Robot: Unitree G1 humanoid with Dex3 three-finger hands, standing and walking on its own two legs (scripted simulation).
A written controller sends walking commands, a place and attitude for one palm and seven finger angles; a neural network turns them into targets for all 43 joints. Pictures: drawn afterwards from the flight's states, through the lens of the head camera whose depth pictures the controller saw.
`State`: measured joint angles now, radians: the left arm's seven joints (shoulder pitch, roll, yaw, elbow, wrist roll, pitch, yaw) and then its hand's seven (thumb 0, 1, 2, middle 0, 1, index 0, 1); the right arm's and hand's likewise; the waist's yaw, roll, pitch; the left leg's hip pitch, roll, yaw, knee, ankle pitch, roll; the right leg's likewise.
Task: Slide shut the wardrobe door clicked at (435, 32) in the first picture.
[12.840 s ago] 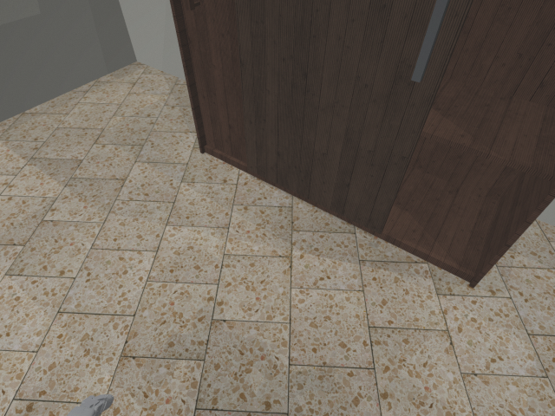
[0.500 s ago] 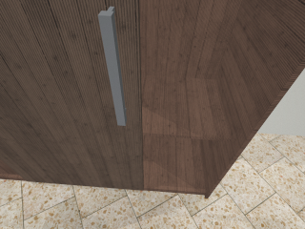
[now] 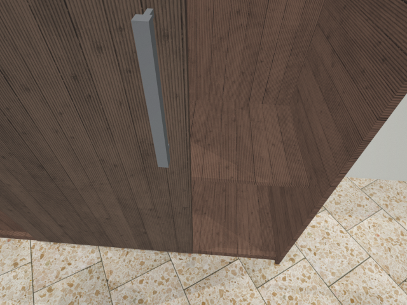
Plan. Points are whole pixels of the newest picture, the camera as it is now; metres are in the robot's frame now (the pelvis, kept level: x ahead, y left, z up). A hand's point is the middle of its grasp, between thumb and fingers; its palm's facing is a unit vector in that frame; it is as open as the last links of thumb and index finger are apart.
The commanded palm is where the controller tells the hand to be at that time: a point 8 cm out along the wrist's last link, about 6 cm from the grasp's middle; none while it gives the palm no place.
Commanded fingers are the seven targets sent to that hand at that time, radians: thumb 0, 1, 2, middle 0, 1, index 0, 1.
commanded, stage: look again from close up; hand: left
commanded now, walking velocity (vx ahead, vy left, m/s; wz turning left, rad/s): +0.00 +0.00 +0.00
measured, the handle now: (158, 102) +0.45 +0.13 +0.18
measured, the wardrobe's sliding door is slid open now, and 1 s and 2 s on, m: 0.40 0.40 0.40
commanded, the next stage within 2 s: none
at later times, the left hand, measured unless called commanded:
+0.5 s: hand out of the picture -0.04 +0.15 -0.18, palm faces +0.06 -0.99 -0.16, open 7.4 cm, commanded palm none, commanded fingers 0.00 0.90 0.90 -0.20 -0.30 -0.20 -0.30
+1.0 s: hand out of the picture -0.04 +0.15 -0.18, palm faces +0.07 -0.98 -0.16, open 7.4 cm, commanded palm none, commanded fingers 0.00 0.90 0.90 -0.20 -0.30 -0.20 -0.30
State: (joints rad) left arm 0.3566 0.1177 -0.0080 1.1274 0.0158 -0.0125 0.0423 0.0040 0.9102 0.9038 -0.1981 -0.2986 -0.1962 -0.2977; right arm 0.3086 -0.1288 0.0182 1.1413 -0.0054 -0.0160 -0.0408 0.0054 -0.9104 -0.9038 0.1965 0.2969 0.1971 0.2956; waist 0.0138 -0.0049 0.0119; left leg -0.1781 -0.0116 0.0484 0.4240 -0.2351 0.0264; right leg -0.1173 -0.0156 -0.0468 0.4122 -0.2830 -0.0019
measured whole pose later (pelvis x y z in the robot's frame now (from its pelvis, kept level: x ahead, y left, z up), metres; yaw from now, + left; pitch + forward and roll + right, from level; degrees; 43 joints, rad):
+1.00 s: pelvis +0.00 +0.00 +0.00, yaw +1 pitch -1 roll +0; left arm 0.37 0.11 0.00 1.13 0.02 -0.01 0.04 0.00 0.91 0.90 -0.20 -0.30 -0.20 -0.30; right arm 0.32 -0.12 0.02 1.14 -0.01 -0.01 -0.04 0.00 -0.91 -0.90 0.20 0.30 0.20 0.30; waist 0.01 0.00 0.01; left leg -0.18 -0.01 0.04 0.43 -0.24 0.02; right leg -0.11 -0.01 -0.06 0.41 -0.29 0.00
